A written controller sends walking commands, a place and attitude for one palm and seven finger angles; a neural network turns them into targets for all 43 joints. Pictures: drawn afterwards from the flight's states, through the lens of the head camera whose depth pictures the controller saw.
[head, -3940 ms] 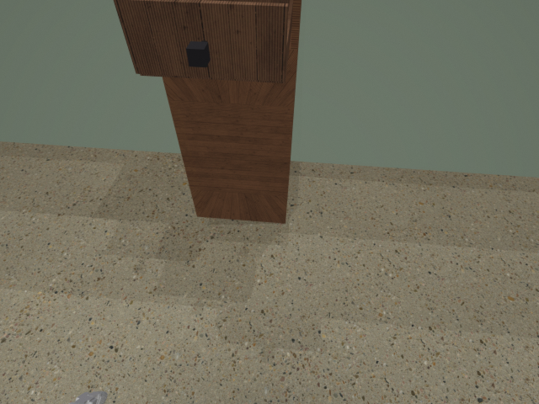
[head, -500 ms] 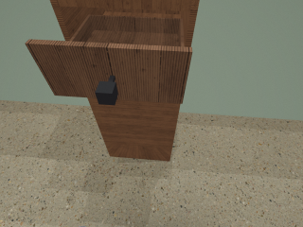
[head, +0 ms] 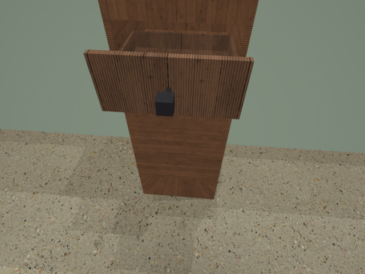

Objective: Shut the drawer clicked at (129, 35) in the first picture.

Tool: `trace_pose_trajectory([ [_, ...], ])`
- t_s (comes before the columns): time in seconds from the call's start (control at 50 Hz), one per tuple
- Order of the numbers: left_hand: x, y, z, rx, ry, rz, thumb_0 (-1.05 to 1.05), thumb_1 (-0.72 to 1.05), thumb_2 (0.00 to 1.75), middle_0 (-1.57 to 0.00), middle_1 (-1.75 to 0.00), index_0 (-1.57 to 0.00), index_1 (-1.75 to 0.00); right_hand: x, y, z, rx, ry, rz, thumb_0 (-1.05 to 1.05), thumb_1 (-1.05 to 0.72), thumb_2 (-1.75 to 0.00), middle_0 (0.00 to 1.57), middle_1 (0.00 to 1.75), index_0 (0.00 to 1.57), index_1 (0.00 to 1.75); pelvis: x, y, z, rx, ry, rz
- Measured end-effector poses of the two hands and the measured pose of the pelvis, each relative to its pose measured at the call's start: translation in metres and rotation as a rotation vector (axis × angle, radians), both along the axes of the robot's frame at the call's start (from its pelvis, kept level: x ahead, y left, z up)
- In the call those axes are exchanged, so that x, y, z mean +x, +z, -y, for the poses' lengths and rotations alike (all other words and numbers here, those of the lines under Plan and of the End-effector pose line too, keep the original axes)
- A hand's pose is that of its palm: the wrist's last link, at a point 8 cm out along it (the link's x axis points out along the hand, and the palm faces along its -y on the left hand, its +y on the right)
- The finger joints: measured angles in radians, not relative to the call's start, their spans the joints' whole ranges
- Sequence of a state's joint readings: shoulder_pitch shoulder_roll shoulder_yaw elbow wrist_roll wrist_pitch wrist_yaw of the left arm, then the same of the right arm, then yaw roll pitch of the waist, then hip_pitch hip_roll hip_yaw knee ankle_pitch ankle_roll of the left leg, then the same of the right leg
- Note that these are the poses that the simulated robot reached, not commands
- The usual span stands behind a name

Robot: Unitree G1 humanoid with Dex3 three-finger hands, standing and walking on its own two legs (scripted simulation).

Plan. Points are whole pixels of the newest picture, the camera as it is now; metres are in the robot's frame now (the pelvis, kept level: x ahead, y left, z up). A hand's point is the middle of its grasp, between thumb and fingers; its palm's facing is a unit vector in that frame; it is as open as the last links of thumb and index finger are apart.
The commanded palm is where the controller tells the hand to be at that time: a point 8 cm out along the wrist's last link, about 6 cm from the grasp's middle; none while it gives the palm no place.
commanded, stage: come to a stop and stand still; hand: left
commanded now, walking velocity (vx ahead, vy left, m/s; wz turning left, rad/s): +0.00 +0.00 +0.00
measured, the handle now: (166, 98) +0.47 +0.07 +0.16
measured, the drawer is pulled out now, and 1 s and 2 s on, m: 0.21 0.21 0.21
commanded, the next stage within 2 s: look again from close up in 1.52 s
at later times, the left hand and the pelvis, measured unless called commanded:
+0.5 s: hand out of the picture -0.05 +0.15 -0.18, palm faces +0.08 -0.99 -0.13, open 7.4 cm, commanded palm none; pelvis -0.04 -0.01 +0.00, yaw +1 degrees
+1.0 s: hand out of the picture -0.17 +0.17 -0.17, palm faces +0.05 -0.98 -0.18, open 7.4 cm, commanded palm none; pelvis -0.11 +0.01 +0.01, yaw +0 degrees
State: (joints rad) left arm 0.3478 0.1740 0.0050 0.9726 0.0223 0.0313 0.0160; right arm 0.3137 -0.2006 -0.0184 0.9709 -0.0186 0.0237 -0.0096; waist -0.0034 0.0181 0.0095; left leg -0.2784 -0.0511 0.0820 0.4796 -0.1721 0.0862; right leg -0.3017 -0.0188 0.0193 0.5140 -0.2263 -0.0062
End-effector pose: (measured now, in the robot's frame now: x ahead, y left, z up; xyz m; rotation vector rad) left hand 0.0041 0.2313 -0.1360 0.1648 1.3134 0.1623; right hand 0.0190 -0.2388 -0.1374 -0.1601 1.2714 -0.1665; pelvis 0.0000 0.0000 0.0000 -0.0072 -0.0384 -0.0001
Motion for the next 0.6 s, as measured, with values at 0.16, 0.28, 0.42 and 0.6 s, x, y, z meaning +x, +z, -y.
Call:
trace_pose_trajectory([
  [0.16, -0.024, -0.006, 0.009, -0.03, 0.021, -0.035, 0.0, 0.91, 0.89, -0.2, -0.3, -0.2, -0.3, -0.037, -0.002, -0.002, -0.004, -0.018, -0.09, 0.0, -0.91, -0.9, 0.2, 0.3, 0.2, 0.3, -0.012, 0.0, -0.001, 0.0, 0.009, 0.009],
  [0.28, -0.044, -0.007, 0.02, -0.042, 0.04, -0.055, 0.0, 0.91, 0.89, -0.2, -0.3, -0.2, -0.3, -0.03, -0.004, -0.005, 0.019, -0.007, -0.056, 0.01, -0.91, -0.9, 0.2, 0.3, 0.2, 0.3, -0.02, 0.001, 0.004, 0.004, 0.013, 0.016],
  [0.42, -0.061, -0.01, 0.03, -0.065, 0.053, -0.066, 0.0, 0.91, 0.89, -0.2, -0.3, -0.2, -0.3, -0.019, -0.002, -0.007, 0.021, 0.002, 0.012, 0.0, -0.91, -0.9, 0.2, 0.3, 0.2, 0.3, -0.032, 0.0, 0.007, -0.001, 0.019, 0.012],
  [0.6, -0.055, -0.027, 0.022, -0.096, 0.055, -0.022, 0.0, 0.91, 0.89, -0.2, -0.3, -0.2, -0.3, -0.055, -0.001, -0.007, -0.03, -0.027, -0.013, 0.0, -0.91, -0.9, 0.2, 0.3, 0.2, 0.3, -0.052, -0.009, -0.001, -0.027, 0.028, 0.012],
])
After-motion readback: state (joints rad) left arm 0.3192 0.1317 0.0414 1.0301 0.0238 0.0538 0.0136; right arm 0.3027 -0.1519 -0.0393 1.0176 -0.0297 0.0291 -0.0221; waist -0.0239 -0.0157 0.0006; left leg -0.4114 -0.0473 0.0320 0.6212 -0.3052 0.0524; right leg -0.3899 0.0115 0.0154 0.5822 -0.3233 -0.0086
